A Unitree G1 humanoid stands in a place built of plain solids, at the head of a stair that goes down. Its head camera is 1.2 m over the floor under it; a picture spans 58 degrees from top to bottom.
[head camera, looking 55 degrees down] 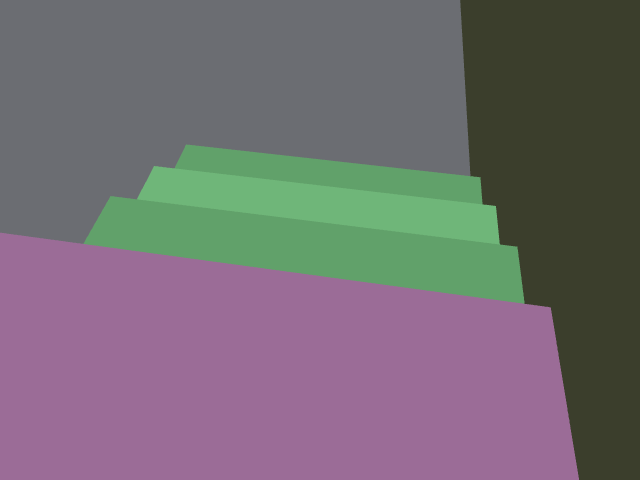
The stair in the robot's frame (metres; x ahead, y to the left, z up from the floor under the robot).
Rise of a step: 0.17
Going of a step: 0.35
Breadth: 1.65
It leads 9 degrees to the right of straight ahead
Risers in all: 4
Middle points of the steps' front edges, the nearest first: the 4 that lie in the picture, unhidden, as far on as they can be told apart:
0.72 0.11 0.00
1.06 0.06 -0.17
1.40 0.00 -0.34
1.74 -0.05 -0.52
